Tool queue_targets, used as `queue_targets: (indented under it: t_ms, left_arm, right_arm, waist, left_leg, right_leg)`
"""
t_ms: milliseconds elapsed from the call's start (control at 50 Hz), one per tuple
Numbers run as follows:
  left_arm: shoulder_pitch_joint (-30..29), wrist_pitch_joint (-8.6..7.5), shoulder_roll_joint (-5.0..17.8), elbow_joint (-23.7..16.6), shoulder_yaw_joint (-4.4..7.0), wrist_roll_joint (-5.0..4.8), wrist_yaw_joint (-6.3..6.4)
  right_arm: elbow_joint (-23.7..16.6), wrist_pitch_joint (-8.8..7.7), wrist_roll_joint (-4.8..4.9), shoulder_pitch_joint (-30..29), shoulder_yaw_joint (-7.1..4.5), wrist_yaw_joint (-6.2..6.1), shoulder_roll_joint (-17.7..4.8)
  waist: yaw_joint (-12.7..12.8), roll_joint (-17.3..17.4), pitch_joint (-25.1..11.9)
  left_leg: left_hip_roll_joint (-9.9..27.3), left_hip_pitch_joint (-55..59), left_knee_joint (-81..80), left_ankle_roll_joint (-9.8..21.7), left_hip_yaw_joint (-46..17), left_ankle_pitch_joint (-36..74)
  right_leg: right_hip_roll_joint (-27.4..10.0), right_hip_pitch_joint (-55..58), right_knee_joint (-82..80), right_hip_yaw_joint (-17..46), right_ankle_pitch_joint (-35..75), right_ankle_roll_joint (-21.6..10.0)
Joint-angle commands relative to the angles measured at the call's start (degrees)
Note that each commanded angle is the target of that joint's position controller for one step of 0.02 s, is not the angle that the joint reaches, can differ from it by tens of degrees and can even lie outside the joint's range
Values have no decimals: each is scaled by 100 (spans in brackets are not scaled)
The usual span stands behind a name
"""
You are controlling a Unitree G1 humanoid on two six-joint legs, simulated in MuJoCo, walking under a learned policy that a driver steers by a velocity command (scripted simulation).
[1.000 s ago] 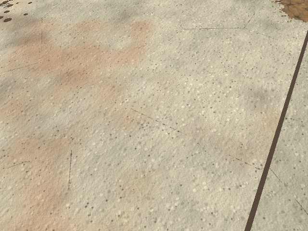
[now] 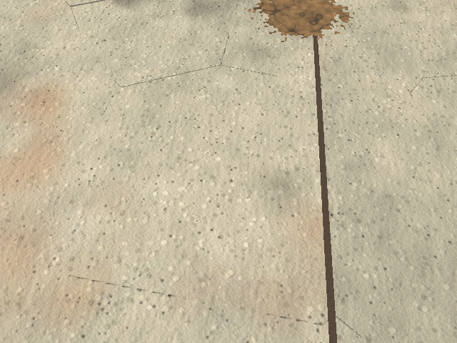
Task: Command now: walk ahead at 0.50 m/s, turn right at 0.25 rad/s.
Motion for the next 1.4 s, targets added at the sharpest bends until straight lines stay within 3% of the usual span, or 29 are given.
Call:
queue_targets:
  t_ms: [20, 120, 240, 300, 340, 360, 380, 400, 420, 440, 480, 500, 580, 780, 820, 860, 880, 900, 920, 940, 980, 1040, 1100, 1180, 1260, 1340, 1360, 1380, 1400]
  left_arm:
    - [265, -243, 583, -176, 93, -16, 6]
    - [750, -308, 571, 32, 26, 7, 2]
    - [1076, -343, 476, 309, -92, 116, 140]
    - [911, -353, 590, 365, -119, 149, 237]
    - [803, -298, 786, 368, -79, 198, 304]
    - [684, -260, 877, 318, -57, 173, 305]
    - [533, -292, 803, 112, -102, 126, 288]
    - [994, -347, 197, -132, -200, 57, 140]
    - [524, -397, 614, -179, -135, 166, 111]
    - [145, -482, 613, -375, -153, 101, 69]
    - [-5, -457, 573, -421, -161, 144, 57]
    - [95, -336, 507, -457, -185, 217, 43]
    - [-146, -68, 313, -686, -245, 270, -8]
    - [-2038, -154, 368, -1458, -341, 149, -60]
    - [-1731, -207, 499, -1423, -312, 136, -48]
    - [-666, -277, 734, -1077, -199, 137, 31]
    - [85, -352, 901, -903, -126, 194, 98]
    - [995, -379, 1277, -871, -40, 308, 194]
    - [856, -271, 1715, -769, 104, 306, 177]
    - [471, -209, 1124, -828, 41, 157, 117]
    - [-66, -238, 511, -838, -100, 146, 54]
    - [224, -362, 485, -524, -120, 70, 32]
    - [496, -414, 550, -333, -88, -21, -9]
    - [834, -324, 626, -138, -25, -20, 20]
    - [1158, -281, 762, -11, 45, 7, 9]
    - [966, -233, 903, -54, 119, 7, 39]
    - [971, -253, 762, -82, 92, -24, 24]
    - [829, -291, 412, -336, 5, -67, 16]
    - [1309, -241, 130, -508, -40, -162, 42]
  right_arm:
    - [-50, 154, -25, 603, -84, 72, -377]
    - [-294, 156, 98, -381, -91, 117, -436]
    - [-535, 99, 119, -1141, -12, 192, -332]
    - [-495, 82, 94, -865, -30, 167, -381]
    - [-204, 57, 76, 133, -121, 112, -579]
    - [56, 8, 34, 987, -198, 84, -712]
    - [233, 6, -58, 1851, -340, 18, -1104]
    - [177, 58, -51, 1677, -496, -18, -1679]
    - [219, 95, 241, 1475, -482, 45, -1421]
    - [135, 117, 245, 1039, -438, 33, -1228]
    - [117, 98, 203, 684, -315, 17, -745]
    - [142, 70, 221, 625, -271, -12, -640]
    - [200, -59, 255, 873, -352, -20, -969]
    - [236, 54, 159, 1738, -416, -112, -1050]
    - [146, 43, 139, 1484, -433, -158, -1123]
    - [105, -17, 146, 1236, -423, -129, -1160]
    - [121, -67, 197, 1217, -385, -78, -1067]
    - [-32, -129, 220, 1375, -254, -59, -623]
    - [-52, -94, 335, 2259, -217, -40, -369]
    - [159, -9, 107, 1980, -247, -98, -812]
    - [-1, -12, 79, 1100, -224, -7, -719]
    - [-72, 91, -24, 971, -181, 102, -599]
    - [-218, 116, -73, 566, -107, 144, -479]
    - [-589, 74, -4, -544, 62, 174, -269]
    - [-748, 16, 82, -1059, 100, 118, -351]
    - [-616, -105, 87, -410, 0, -11, -583]
    - [-433, -185, 9, 222, -97, -84, -832]
    - [-399, -228, -125, 1159, -211, -169, -1299]
    - [-373, -111, -93, 1169, -336, -180, -1735]
  waist:
    - [-135, -172, -358]
    - [255, -359, -118]
    - [468, -354, 191]
    - [214, -507, -45]
    - [-242, -690, -598]
    - [-644, -642, -1004]
    - [-1031, -195, -1553]
    - [-423, 1271, -1878]
    - [-554, 329, -1828]
    - [-386, 152, -998]
    - [-40, -409, -310]
    - [127, -314, -304]
    - [177, -21, -317]
    - [-557, 295, -279]
    - [-321, 351, -330]
    - [144, 285, -750]
    - [526, 16, -1189]
    - [762, -646, -2025]
    - [218, -2007, -2308]
    - [156, -817, -1487]
    - [113, -182, -506]
    - [-57, -715, -469]
    - [-82, -671, -447]
    - [148, -655, -156]
    - [308, -639, -247]
    - [-121, -543, -468]
    - [-360, -204, -856]
    - [-763, 551, -1657]
    - [-473, 1661, -1842]
  left_leg:
    - [129, -227, -503, -84, 203, 554]
    - [58, -905, -1621, 75, 292, 1643]
    - [-438, -985, -2801, 386, 439, 1786]
    - [-872, -177, -3200, 673, 818, 1170]
    - [-1206, 755, -3334, 915, 914, 612]
    - [-1235, 1775, -3773, 1094, 754, 785]
    - [-334, 3178, -3941, 1485, -430, 504]
    - [1283, 4843, -4202, 2564, -3615, 1020]
    - [1190, 4758, -4706, 2617, -4101, 810]
    - [1074, 3932, -4899, 2400, -3219, 883]
    - [577, 2643, -5157, 1979, -2275, 1933]
    - [332, 2274, -5251, 1860, -1933, 2272]
    - [-81, 1820, -5419, 1736, -1437, 2749]
    - [-132, 3026, -4802, 1258, -1896, 3396]
    - [-26, 2993, -4589, 1113, -2014, 3527]
    - [-182, 2766, -3687, 888, -1858, 4452]
    - [-489, 2380, -2637, 762, -1564, 4120]
    - [-794, 1672, -1079, 671, -1120, 2118]
    - [-1669, 78, 244, 483, -577, -1463]
    - [-1132, -469, 620, 539, -698, -1050]
    - [-842, -354, 226, 480, -633, -253]
    - [-683, -31, -268, 350, -419, -157]
    - [-478, -311, -774, 165, -38, 45]
    - [-408, -230, -2229, -84, 213, 802]
    - [-602, 321, -3037, -96, 287, 1159]
    - [-760, 1681, -3922, 118, 210, 878]
    - [-485, 2688, -4147, 277, -81, 778]
    - [908, 3859, -4424, 576, -1442, -304]
    - [1955, 4397, -5177, 1060, -3512, -1212]
  right_leg:
    - [-1585, 294, -1315, 1231, 1998, -646]
    - [-1514, 1027, -1498, 711, 2359, -81]
    - [-1825, 1894, -1526, 157, 3094, 49]
    - [-1936, 2185, -803, -163, 5320, 205]
    - [-2002, 2317, 661, -288, 6658, 286]
    - [-1942, 1895, 1856, -403, 6132, 314]
    - [-1714, 701, 3615, -591, 4213, 364]
    - [-333, -1989, 5835, -444, -1585, 673]
    - [-518, -2691, 6195, 619, -1670, 549]
    - [-871, -2901, 5855, 679, -1071, 542]
    - [-1191, -2431, 5045, 537, -745, 658]
    - [-1264, -2129, 4766, 509, -740, 776]
    - [-1325, -2071, 3781, 212, -423, 1096]
    - [-954, -2434, 1373, 181, 766, 1071]
    - [-878, -1781, 893, 266, 562, 914]
    - [-639, -263, 522, 142, 304, 657]
    - [-955, 854, 281, 360, 386, 455]
    - [-2376, 2074, 212, 1883, -585, 149]
    - [-3415, 2839, -555, 4582, -840, -656]
    - [-3193, 2152, -669, 4526, -1681, -604]
    - [-2566, 959, -882, 2833, -708, -344]
    - [-2059, 568, -1004, 1849, 940, -248]
    - [-1944, 611, -1168, 1624, 1450, -452]
    - [-1681, 306, -1357, 1356, 1260, -401]
    - [-1730, 399, -1024, 1452, 1706, -280]
    - [-1697, 277, -92, 1714, 1806, -20]
    - [-1349, -61, 845, 1483, 1680, 116]
    - [-930, -773, 2433, 1017, 374, 270]
    - [-272, -2265, 3663, 401, -2148, 378]
Velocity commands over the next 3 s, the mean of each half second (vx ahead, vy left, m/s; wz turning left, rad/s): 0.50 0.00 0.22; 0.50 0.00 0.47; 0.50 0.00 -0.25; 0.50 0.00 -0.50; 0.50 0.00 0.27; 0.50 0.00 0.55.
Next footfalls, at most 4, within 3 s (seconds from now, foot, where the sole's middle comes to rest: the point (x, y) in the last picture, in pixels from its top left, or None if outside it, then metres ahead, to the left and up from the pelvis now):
0.38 left None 0.37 0.12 -0.77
0.88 right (225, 258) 0.71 0.05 -0.77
1.36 left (141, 224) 0.84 0.33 -0.77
1.88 right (195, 154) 1.14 0.16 -0.77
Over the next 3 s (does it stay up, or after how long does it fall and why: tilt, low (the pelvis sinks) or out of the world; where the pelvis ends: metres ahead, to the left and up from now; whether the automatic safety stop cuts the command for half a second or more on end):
stays up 1.60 0.29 -0.02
